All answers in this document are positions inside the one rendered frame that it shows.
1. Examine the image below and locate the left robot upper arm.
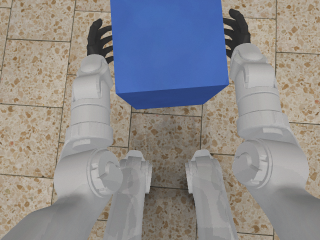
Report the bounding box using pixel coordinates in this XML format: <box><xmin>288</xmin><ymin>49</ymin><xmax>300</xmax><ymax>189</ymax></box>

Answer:
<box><xmin>0</xmin><ymin>148</ymin><xmax>123</xmax><ymax>240</ymax></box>

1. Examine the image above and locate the right robot upper arm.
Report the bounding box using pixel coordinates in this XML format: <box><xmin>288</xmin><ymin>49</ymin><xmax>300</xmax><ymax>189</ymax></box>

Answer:
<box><xmin>232</xmin><ymin>138</ymin><xmax>320</xmax><ymax>240</ymax></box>

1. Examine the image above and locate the right robot forearm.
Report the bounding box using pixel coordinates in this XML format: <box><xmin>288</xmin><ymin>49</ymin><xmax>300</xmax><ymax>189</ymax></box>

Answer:
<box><xmin>229</xmin><ymin>43</ymin><xmax>303</xmax><ymax>151</ymax></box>

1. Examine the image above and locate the left robot hand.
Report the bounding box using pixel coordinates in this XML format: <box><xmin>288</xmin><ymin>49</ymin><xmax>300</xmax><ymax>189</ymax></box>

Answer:
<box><xmin>86</xmin><ymin>18</ymin><xmax>114</xmax><ymax>64</ymax></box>

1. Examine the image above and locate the carton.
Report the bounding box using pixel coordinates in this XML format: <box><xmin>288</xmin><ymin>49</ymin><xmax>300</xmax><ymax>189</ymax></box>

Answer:
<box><xmin>110</xmin><ymin>0</ymin><xmax>229</xmax><ymax>110</ymax></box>

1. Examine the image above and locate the robot right shin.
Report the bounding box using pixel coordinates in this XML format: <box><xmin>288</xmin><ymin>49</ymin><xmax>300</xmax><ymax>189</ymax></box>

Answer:
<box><xmin>191</xmin><ymin>149</ymin><xmax>223</xmax><ymax>179</ymax></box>

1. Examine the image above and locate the left robot forearm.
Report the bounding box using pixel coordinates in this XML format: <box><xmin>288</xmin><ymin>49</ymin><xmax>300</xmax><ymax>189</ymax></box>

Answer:
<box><xmin>53</xmin><ymin>54</ymin><xmax>114</xmax><ymax>183</ymax></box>

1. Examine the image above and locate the right robot hand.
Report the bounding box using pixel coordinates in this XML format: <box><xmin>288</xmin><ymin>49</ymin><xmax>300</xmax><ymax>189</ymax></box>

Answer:
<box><xmin>223</xmin><ymin>8</ymin><xmax>251</xmax><ymax>59</ymax></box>

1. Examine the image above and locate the right robot thigh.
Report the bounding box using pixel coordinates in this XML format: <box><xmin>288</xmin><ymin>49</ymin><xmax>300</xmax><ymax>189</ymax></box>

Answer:
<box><xmin>185</xmin><ymin>155</ymin><xmax>239</xmax><ymax>240</ymax></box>

